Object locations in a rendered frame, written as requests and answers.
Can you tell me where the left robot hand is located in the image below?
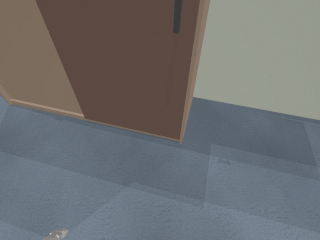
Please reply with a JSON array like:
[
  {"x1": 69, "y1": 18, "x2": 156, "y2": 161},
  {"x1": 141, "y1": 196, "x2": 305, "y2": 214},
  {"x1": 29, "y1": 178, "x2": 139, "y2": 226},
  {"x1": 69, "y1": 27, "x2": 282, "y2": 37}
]
[{"x1": 43, "y1": 228, "x2": 69, "y2": 240}]

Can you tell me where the handle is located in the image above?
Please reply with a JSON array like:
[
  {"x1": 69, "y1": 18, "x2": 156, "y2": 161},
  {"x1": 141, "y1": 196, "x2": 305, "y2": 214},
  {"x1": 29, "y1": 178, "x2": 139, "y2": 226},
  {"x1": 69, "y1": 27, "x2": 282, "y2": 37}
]
[{"x1": 173, "y1": 0, "x2": 183, "y2": 34}]

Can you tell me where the wardrobe door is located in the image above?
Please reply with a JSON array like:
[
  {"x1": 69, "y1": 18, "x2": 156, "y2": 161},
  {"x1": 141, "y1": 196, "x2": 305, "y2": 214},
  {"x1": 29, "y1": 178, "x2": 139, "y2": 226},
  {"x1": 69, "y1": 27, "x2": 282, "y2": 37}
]
[
  {"x1": 0, "y1": 0, "x2": 83, "y2": 114},
  {"x1": 35, "y1": 0, "x2": 200, "y2": 140}
]

